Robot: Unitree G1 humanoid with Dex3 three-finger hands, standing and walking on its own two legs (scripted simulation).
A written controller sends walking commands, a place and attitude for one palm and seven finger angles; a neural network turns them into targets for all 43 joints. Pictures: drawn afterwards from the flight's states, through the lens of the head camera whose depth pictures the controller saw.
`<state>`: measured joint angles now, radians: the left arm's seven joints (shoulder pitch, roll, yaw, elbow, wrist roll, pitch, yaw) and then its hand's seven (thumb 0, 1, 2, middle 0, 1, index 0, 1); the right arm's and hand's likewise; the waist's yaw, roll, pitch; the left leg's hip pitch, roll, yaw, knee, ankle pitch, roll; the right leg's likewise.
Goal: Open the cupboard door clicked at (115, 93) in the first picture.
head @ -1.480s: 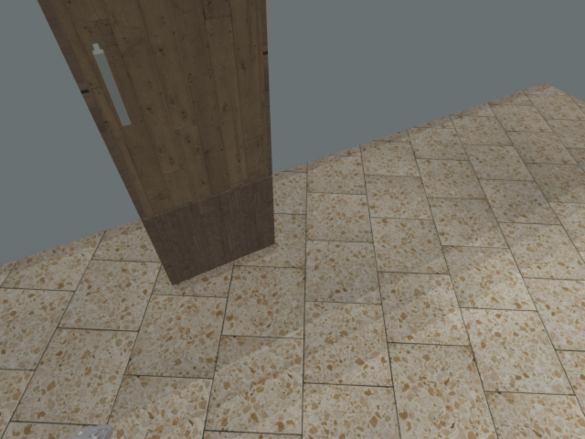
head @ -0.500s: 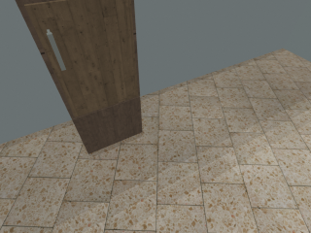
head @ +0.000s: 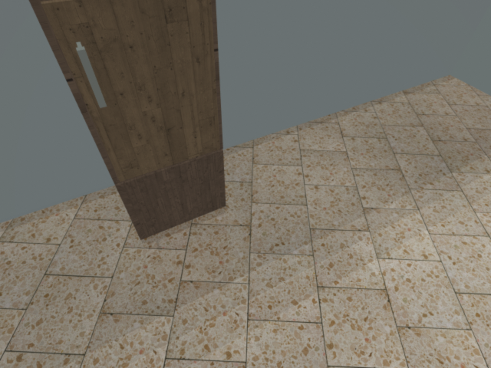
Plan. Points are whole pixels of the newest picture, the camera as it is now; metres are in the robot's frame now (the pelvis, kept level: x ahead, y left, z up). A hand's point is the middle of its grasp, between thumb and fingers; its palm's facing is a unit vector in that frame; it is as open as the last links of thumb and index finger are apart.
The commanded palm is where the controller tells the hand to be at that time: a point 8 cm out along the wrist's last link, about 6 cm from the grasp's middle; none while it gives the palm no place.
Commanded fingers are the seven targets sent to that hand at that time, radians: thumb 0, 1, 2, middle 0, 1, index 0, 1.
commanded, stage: turn to face it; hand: left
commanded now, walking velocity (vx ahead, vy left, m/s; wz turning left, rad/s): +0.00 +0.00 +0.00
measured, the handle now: (91, 75) +0.77 +0.46 +0.07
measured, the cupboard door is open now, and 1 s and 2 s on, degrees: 0 0 0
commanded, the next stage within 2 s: take the last steps up to it in 0.98 s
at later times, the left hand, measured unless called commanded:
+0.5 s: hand out of the picture +0.01 +0.24 -0.20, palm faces +0.19 -0.95 -0.24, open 7.3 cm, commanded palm none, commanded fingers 0.00 0.90 0.90 -0.20 -0.30 -0.20 -0.30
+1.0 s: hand out of the picture -0.03 +0.20 -0.16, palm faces +0.41 -0.86 -0.29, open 7.3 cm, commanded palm none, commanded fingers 0.00 0.90 0.90 -0.20 -0.30 -0.20 -0.30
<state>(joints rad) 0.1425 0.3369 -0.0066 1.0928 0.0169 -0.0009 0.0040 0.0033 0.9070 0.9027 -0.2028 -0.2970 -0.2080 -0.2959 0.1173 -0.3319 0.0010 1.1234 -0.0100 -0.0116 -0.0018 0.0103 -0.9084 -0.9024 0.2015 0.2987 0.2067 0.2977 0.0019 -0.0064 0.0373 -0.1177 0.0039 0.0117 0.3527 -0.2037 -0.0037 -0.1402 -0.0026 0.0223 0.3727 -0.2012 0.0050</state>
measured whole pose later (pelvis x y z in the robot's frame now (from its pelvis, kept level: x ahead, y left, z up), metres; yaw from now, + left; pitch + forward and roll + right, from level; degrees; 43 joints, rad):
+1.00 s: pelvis -0.02 -0.02 -0.01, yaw +24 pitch +0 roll +1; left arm 0.21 0.18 0.04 0.92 0.02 0.02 0.03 0.00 0.91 0.90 -0.20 -0.30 -0.21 -0.30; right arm 0.22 -0.24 -0.09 0.97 -0.02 0.07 0.00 0.01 -0.91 -0.90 0.20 0.30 0.20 0.30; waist -0.02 0.04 0.04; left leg -0.45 -0.08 -0.08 0.87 -0.41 -0.01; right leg -0.21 -0.02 -0.04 0.54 -0.32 -0.02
